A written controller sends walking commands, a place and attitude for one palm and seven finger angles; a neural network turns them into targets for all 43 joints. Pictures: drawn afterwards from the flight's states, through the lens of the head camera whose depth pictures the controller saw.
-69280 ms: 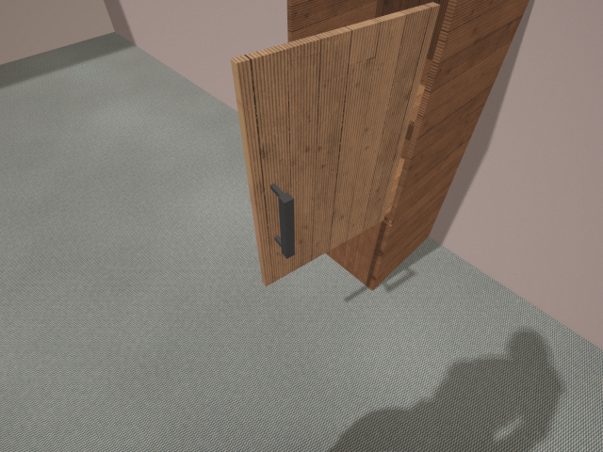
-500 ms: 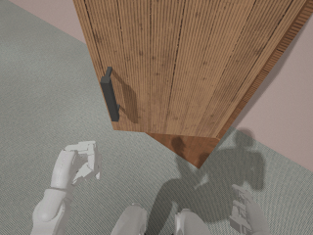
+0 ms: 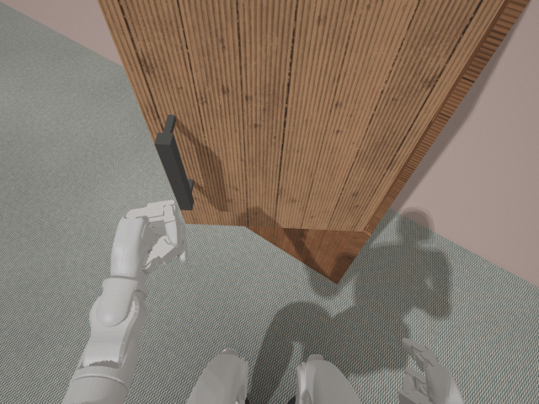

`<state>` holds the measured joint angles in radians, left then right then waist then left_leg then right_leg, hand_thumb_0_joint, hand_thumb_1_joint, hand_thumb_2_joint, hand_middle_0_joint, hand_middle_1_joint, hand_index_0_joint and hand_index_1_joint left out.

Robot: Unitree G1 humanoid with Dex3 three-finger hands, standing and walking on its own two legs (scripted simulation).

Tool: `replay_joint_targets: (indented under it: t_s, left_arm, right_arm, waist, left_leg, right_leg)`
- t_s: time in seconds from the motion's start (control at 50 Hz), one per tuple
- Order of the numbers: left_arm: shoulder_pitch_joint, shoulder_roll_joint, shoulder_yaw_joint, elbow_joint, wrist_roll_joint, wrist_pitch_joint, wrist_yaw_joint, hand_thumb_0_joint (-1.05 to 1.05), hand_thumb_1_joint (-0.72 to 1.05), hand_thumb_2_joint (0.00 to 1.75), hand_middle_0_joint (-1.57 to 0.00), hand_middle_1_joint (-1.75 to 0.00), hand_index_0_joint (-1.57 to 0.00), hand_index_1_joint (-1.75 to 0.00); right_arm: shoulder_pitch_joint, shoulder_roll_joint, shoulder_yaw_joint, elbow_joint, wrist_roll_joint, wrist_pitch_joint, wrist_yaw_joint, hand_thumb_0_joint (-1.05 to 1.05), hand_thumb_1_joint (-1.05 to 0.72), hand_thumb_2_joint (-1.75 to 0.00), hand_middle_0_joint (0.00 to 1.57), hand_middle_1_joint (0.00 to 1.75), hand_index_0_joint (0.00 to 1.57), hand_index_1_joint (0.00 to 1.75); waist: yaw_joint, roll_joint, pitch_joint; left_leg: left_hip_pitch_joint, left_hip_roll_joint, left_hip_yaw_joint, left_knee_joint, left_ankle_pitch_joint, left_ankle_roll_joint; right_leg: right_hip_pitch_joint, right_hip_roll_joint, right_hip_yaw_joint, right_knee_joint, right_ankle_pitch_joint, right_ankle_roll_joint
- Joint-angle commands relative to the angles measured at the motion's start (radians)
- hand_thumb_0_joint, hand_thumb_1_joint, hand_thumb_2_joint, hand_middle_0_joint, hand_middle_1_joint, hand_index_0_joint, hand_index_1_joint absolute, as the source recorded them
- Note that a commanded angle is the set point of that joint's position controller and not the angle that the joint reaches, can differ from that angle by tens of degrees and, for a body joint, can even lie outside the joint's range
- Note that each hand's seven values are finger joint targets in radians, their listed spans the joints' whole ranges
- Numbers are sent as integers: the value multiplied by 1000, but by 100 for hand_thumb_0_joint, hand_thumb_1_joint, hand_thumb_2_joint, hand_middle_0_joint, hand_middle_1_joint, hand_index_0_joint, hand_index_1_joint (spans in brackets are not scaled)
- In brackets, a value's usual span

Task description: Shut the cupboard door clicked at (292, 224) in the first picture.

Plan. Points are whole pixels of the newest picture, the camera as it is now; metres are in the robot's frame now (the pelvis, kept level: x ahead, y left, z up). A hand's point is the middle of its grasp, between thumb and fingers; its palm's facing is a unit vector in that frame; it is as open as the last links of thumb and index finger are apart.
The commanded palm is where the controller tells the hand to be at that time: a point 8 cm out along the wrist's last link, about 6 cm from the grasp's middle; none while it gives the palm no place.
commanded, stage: bring the fist close to the handle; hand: left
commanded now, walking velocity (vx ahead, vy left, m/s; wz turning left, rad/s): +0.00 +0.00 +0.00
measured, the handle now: (179, 166) +0.47 +0.17 +0.03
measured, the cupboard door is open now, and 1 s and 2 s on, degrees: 32 32 18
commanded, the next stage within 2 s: push the door shut along its arc in 0.58 s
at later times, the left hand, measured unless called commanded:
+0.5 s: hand (191, 231) +0.36 +0.13 +0.03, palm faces -0.01 -1.00 -0.04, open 3.1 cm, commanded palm +0.34 +0.18 +0.03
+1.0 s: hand (197, 205) +0.39 +0.13 +0.04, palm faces -0.09 -0.99 -0.06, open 3.1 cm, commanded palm +0.38 +0.18 +0.03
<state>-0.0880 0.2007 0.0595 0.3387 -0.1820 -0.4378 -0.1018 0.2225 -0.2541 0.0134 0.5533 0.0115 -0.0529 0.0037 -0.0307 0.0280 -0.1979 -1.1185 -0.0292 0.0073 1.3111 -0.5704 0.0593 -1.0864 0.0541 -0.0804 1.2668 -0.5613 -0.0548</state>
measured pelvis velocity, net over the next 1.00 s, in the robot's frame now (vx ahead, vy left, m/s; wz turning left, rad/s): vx -0.01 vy -0.01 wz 0.00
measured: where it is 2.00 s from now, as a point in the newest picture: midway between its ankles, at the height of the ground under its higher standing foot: outside the picture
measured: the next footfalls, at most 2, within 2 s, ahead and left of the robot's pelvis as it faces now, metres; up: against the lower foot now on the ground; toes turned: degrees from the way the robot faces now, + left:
none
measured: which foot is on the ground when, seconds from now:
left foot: down 0.00-1.00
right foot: down 0.00-1.00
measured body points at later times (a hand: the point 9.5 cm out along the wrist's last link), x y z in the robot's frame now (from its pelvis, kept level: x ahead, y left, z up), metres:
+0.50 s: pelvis +0.00 -0.01 +0.01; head +0.10 -0.01 +0.45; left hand +0.35 +0.19 +0.03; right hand +0.12 -0.26 -0.11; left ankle +0.03 +0.08 -0.62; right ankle +0.02 -0.09 -0.62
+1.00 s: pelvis -0.01 -0.01 +0.00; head +0.10 +0.00 +0.43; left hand +0.39 +0.18 +0.04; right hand +0.12 -0.26 -0.12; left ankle +0.03 +0.08 -0.62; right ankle +0.02 -0.09 -0.62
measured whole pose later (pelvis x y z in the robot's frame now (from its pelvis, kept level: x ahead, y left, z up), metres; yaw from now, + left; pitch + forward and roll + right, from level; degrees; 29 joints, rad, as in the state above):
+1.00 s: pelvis -0.01 -0.01 +0.00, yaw +0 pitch +23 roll -2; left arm -0.44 0.25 0.11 0.73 -0.16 -0.52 -0.16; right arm 0.23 -0.25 0.01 0.61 0.02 0.00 0.01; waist -0.06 0.02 -0.19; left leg -1.15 -0.03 0.01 1.31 -0.55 0.05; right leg -1.13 0.06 -0.08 1.28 -0.55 -0.07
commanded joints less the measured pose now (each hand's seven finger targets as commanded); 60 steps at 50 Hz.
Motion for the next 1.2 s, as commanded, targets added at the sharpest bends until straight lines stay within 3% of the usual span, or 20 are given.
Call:
replay_joint_targets:
  t_s: [0.0,0.08,0.16,0.2,0.22,0.32,0.38,0.48,0.54,0.62,0.66,0.7,0.76,0.82,0.84,0.9,1.02,1.04,1.08,1.18]
  left_arm:
    - [-190,81,29,-109,4,-40,6,0,90,90,-130,-150,-130,-150]
    - [-345,62,10,-63,12,-55,11,0,90,90,-130,-150,-130,-150]
    - [-442,81,42,-48,13,-108,36,0,90,90,-130,-150,-130,-150]
    - [-410,124,86,-24,17,-124,47,0,90,90,-130,-150,-130,-150]
    - [-399,111,81,-24,21,-132,48,0,90,90,-130,-150,-130,-150]
    - [-318,114,82,27,29,-107,33,0,90,90,-130,-150,-130,-150]
    - [-340,87,56,20,12,-97,18,0,90,90,-130,-150,-130,-150]
    - [-400,79,50,0,-2,-144,14,0,90,90,-130,-150,-130,-150]
    - [-424,84,45,-4,11,-174,14,0,90,90,-130,-150,-130,-150]
    - [-374,85,38,21,26,-164,10,0,90,90,-130,-150,-130,-150]
    - [-393,65,19,51,28,-143,12,0,90,90,-130,-150,-130,-150]
    - [-439,119,60,59,28,-130,14,0,90,90,-130,-150,-130,-150]
    - [-537,137,76,73,29,-138,10,0,90,90,-130,-150,-130,-150]
    - [-633,174,102,90,24,-162,-4,0,90,90,-130,-150,-130,-150]
    - [-642,148,80,104,21,-166,-13,0,90,90,-130,-150,-130,-150]
    - [-632,154,81,159,13,-157,-50,0,90,90,-130,-150,-130,-150]
    - [-708,174,98,314,5,-86,-114,0,90,90,-130,-150,-130,-150]
    - [-723,198,121,315,0,-86,-118,0,90,90,-130,-150,-130,-150]
    - [-781,170,90,325,2,-91,-129,0,90,90,-130,-150,-130,-150]
    - [-930,199,98,396,15,-125,-147,0,90,90,-130,-150,-130,-150]
  right_arm:
    - [34,-140,-61,-126,7,-18,-5,0,-90,-90,20,30,20,30]
    - [33,-136,-61,-112,7,-7,-10,0,-90,-90,20,30,20,30]
    - [36,-136,-64,-90,0,-10,-10,0,-90,-90,20,30,20,30]
    - [43,-141,-65,-90,-4,-6,-7,0,-90,-90,20,30,20,30]
    - [40,-135,-64,-88,-7,-4,-2,0,-90,-90,20,30,20,30]
    - [47,-133,-65,-100,1,22,9,0,-90,-90,20,30,20,30]
    - [46,-132,-66,-104,6,31,6,0,-90,-90,20,30,20,30]
    - [42,-131,-69,-89,5,19,-6,0,-90,-90,20,30,20,30]
    - [40,-133,-71,-75,0,11,-5,0,-90,-90,20,30,20,30]
    - [39,-137,-71,-76,0,16,2,0,-90,-90,20,30,20,30]
    - [34,-135,-70,-78,2,24,4,0,-90,-90,20,30,20,30]
    - [44,-142,-67,-79,3,29,-2,0,-90,-90,20,30,20,30]
    - [40,-135,-64,-74,4,31,-9,0,-90,-90,20,30,20,30]
    - [41,-139,-62,-60,3,22,-18,0,-90,-90,20,30,20,30]
    - [43,-136,-62,-55,3,19,-16,0,-90,-90,20,30,20,30]
    - [64,-146,-65,-50,4,13,-13,0,-90,-90,20,30,20,30]
    - [96,-155,-64,-40,18,31,-9,0,-90,-90,20,30,20,30]
    - [101,-155,-63,-43,19,34,-10,0,-90,-90,20,30,20,30]
    - [109,-153,-64,-41,20,36,-8,0,-90,-90,20,30,20,30]
    - [137,-160,-65,-15,16,32,-7,0,-90,-90,20,30,20,30]
  waist:
    - [-12,-4,-324]
    - [-39,-40,-290]
    - [-32,-10,-348]
    - [-10,8,-377]
    - [-2,23,-411]
    - [9,-4,-390]
    - [-12,-40,-347]
    - [-27,-62,-328]
    - [-24,-15,-350]
    - [-11,20,-370]
    - [-25,-1,-334]
    - [-29,-19,-323]
    - [-40,-42,-334]
    - [-46,-6,-361]
    - [-52,1,-374]
    - [-50,12,-415]
    - [-72,-23,-366]
    - [-64,-20,-366]
    - [-85,-23,-362]
    - [-111,-10,-371]
  left_leg:
    - [247,28,-86,-196,298,-38]
    - [212,27,-76,-186,240,-30]
    - [246,27,-81,-173,268,-35]
    - [251,25,-81,-176,285,-38]
    - [267,24,-75,-174,308,-39]
    - [230,22,-56,-193,313,-36]
    - [212,22,-49,-199,280,-29]
    - [202,22,-51,-185,255,-24]
    - [233,22,-59,-179,268,-28]
    - [266,23,-64,-186,289,-34]
    - [250,23,-63,-193,254,-32]
    - [220,22,-65,-192,239,-28]
    - [191,19,-57,-175,219,-23]
    - [201,19,-62,-164,221,-26]
    - [213,19,-62,-160,229,-26]
    - [228,20,-66,-152,274,-26]
    - [177,24,-65,-155,246,-23]
    - [168,23,-64,-153,258,-23]
    - [166,22,-64,-148,246,-20]
    - [167,24,-79,-130,215,-19]
  right_leg:
    - [219,-24,74,-167,293,14]
    - [213,-30,88,-186,254,21]
    - [195,-30,86,-165,272,17]
    - [207,-26,87,-155,282,13]
    - [220,-30,88,-147,308,15]
    - [281,-29,101,-167,348,20]
    - [295,-32,111,-198,326,26]
    - [281,-35,118,-203,301,27]
    - [244,-35,110,-181,305,23]
    - [223,-34,98,-171,311,18]
    - [210,-33,97,-186,277,22]
    - [226,-31,104,-190,266,21]
    - [243,-35,123,-195,253,28]
    - [226,-34,124,-182,249,23]
    - [222,-33,122,-181,258,24]
    - [228,-30,120,-167,306,21]
    - [211,-31,122,-183,283,24]
    - [226,-31,126,-181,296,22]
    - [205,-32,124,-182,285,24]
    - [140,-26,120,-168,224,21]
